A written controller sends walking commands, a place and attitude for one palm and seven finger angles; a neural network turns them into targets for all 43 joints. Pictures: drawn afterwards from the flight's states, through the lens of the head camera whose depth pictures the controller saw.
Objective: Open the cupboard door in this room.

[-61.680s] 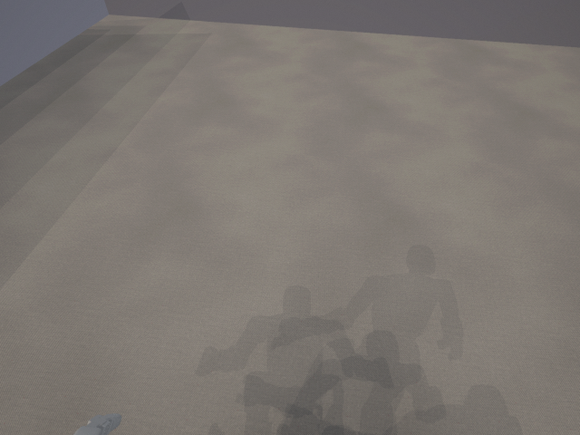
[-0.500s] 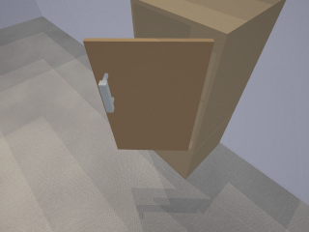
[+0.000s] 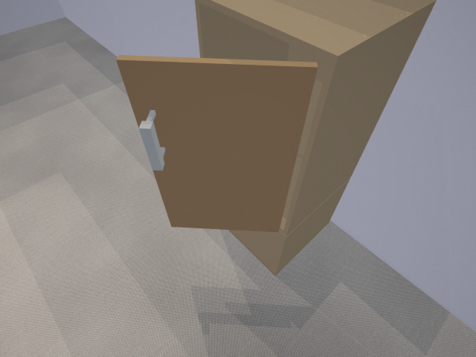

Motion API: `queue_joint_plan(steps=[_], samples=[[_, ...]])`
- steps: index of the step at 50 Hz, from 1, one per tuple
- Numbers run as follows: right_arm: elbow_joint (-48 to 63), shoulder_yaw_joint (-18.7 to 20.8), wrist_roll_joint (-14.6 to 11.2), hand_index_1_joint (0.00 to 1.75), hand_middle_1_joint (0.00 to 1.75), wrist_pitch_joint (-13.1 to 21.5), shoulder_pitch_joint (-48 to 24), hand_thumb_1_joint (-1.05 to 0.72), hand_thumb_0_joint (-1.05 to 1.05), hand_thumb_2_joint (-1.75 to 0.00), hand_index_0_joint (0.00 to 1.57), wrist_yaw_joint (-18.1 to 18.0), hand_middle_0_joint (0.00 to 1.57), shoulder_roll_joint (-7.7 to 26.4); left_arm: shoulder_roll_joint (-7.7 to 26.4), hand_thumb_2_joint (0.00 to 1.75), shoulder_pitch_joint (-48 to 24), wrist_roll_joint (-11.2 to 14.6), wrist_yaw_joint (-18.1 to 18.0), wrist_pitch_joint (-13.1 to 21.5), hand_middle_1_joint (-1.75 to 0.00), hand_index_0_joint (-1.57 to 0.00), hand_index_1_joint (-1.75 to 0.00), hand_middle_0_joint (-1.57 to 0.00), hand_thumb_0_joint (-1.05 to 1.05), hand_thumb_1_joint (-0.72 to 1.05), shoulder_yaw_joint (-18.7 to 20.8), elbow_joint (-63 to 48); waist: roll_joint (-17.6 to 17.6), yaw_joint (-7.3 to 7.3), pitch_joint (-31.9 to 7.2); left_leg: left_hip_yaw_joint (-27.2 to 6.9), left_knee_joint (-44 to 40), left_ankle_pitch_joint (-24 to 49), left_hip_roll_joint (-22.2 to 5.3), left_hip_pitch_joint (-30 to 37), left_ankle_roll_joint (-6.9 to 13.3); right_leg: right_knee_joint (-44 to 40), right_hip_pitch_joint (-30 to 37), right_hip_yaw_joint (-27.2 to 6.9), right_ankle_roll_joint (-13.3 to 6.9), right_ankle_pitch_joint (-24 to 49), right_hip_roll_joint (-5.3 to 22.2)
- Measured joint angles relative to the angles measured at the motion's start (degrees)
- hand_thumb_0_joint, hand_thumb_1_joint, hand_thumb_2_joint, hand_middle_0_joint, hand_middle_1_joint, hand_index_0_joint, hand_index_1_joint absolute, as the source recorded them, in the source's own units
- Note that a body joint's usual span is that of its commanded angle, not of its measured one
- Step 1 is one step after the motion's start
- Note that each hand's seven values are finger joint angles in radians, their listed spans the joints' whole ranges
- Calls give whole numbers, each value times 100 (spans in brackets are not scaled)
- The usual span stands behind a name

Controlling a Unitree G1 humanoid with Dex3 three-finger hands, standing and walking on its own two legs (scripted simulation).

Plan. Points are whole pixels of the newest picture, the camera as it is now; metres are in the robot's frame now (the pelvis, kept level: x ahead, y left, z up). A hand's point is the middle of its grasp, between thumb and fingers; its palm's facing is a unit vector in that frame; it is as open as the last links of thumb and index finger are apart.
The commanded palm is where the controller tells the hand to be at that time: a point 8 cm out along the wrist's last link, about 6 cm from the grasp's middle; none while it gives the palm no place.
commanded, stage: come to a stop and stand still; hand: left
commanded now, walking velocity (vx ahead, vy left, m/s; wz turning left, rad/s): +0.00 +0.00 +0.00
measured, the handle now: (155, 140) +0.52 +0.22 +0.04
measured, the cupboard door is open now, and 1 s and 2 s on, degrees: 44 44 44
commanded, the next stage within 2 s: look again from close up in 0.14 s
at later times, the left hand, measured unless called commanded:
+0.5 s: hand out of the picture +0.00 +0.16 -0.17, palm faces +0.02 -0.98 -0.20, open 7.4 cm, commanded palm none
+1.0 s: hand out of the picture +0.12 +0.19 -0.07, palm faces +0.28 -0.94 -0.20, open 7.4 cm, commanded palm +0.08 +0.22 -0.06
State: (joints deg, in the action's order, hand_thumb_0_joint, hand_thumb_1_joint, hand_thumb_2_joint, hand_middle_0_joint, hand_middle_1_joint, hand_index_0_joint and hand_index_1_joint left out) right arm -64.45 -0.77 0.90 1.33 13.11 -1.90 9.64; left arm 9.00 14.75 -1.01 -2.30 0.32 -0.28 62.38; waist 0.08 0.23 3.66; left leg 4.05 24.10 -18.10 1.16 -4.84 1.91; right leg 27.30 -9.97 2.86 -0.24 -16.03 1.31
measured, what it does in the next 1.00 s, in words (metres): stands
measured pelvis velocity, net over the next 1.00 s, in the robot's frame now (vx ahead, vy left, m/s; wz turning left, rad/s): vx -0.02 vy -0.01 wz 0.03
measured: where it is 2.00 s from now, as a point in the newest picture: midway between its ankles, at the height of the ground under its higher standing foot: outside the picture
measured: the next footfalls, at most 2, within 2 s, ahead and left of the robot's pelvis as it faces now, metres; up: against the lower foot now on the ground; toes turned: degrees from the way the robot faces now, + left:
none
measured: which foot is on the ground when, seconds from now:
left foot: down 0.00-1.00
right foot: down 0.00-1.00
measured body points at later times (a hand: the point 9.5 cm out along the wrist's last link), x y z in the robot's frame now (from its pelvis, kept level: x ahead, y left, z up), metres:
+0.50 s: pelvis -0.01 -0.01 +0.00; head +0.01 -0.01 +0.45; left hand +0.00 +0.21 -0.16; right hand +0.00 -0.24 -0.16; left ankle -0.05 +0.09 -0.74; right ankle -0.01 -0.11 -0.74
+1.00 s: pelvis -0.02 -0.01 +0.00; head -0.01 -0.03 +0.45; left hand +0.10 +0.24 -0.06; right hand +0.05 -0.25 -0.14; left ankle -0.05 +0.09 -0.74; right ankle -0.01 -0.11 -0.74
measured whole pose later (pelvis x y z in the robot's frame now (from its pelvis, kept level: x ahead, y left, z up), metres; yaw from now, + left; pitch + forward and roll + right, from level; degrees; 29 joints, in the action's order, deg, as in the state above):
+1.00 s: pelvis -0.02 -0.01 +0.00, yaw +2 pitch +0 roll +1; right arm -52.8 -0.3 -1.7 12.6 18.5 -4.1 12.3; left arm 9.9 24.6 7.6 -5.9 1.7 2.2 18.7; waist 1.5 0.2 0.2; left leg 2.4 27.4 -17.5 1.1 -9.7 1.1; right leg 30.1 -13.9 4.6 -1.1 -16.0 1.7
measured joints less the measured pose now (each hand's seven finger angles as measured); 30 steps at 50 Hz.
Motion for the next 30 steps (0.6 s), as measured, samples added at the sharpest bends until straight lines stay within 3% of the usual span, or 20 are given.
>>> queue_joint_plan(steps=[30], samples=[[-149, -14, -3, 30, 30, 6, 109, -90, 1, -90, 20, 16, 20, -108, 47, 90, 7, 15, 24, 56, -30, -20, -30, -20, 1, 91, 3, 44, -74, 3, -41, -91, -132, 181, -119, -58, -131, -235, 13, 104, -132, 195, -117]])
